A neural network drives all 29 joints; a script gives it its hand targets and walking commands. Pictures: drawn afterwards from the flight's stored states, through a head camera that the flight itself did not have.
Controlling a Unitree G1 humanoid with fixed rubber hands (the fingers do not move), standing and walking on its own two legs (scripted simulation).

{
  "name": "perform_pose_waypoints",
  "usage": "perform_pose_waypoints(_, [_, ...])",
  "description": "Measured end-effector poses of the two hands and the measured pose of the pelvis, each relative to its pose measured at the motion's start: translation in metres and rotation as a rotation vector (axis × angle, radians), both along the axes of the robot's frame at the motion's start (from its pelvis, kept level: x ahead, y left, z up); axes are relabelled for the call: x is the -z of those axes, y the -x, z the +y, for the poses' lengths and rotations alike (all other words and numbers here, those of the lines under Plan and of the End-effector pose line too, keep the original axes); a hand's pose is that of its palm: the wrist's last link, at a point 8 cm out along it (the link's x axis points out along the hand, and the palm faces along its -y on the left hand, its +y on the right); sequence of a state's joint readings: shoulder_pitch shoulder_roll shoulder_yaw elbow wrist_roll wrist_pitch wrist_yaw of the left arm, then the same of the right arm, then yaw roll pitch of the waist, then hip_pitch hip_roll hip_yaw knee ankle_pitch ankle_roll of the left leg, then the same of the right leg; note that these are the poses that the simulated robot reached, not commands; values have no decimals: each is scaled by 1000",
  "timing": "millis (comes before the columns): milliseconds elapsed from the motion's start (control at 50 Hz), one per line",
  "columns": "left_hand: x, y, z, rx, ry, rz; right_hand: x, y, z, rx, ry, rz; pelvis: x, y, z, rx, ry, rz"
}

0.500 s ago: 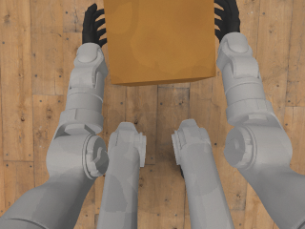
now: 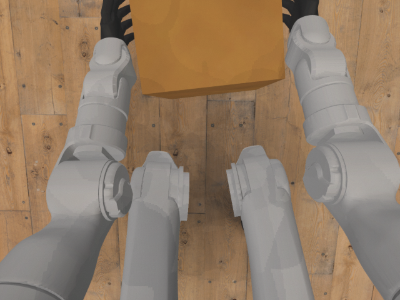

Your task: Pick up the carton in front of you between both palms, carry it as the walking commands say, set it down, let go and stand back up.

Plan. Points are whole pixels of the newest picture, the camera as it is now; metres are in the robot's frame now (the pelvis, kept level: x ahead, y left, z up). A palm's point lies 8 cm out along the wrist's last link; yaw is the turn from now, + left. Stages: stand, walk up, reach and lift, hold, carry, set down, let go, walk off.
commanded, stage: set down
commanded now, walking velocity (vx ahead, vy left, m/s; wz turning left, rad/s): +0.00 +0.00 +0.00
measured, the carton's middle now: (207, 38) +0.52 -0.02 -0.22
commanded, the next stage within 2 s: none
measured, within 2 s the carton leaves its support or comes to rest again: rests again in 0.38 s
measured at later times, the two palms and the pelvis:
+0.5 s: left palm (121, 46) +0.51 +0.14 -0.18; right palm (295, 30) +0.51 -0.16 -0.18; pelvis +0.00 +0.00 -0.01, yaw +0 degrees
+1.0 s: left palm (107, 50) +0.50 +0.17 -0.20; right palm (308, 37) +0.50 -0.20 -0.20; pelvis -0.01 +0.00 -0.02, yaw +0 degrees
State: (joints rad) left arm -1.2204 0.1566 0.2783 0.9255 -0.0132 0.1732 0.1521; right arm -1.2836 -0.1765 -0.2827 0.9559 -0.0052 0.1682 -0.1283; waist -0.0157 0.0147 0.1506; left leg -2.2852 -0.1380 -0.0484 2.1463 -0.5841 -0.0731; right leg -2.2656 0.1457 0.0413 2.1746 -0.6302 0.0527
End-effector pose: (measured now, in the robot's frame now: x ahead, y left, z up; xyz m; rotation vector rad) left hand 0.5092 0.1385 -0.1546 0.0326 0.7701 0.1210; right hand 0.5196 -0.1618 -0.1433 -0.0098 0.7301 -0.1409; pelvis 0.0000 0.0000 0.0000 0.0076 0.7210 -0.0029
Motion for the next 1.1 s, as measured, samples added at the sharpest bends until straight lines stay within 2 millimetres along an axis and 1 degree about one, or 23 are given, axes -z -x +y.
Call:
perform_pose_waypoints(140, [10, 5, -2, 4, -4, 23, 9, 3, -2, -16, 15, 20, 3, 2, 1, 2, 1, -26])
perform_pose_waypoints(360, [24, 7, 3, 24, -3, 46, 26, 6, 2, -38, 12, 44, 9, 4, 1, 6, 2, -66])
perform_pose_waypoints(460, [25, 4, 0, 38, 11, 38, 32, 7, -2, -33, 8, 49, 12, 4, 1, 4, -2, -79])
perform_pose_waypoints(620, [25, 3, 0, 61, 9, 32, 35, 6, -5, -49, -1, 49, 17, 7, 0, 5, -2, -102])
perform_pose_waypoints(880, [30, 0, 4, 84, 24, 28, 37, 7, -7, -77, -11, 38, 18, 10, -1, 9, -1, -111])
perform_pose_waypoints(940, [36, 2, 13, 65, -4, 23, 44, 11, -17, -61, 25, 41, 17, 11, -1, 8, -2, -119])
perform_pose_waypoints(1020, [44, 6, 35, 19, -35, 24, 55, 16, -38, -22, 48, 48, 17, 11, 0, 9, -3, -116])
perform_pose_waypoints(1060, [46, 5, 42, 5, -33, 6, 56, 17, -46, -16, 56, 34, 18, 10, 0, 11, -4, -110])
perform_pose_waypoints(1100, [44, 2, 45, 2, -26, -17, 55, 15, -48, -18, 56, 21, 18, 9, 0, 14, -3, -104])
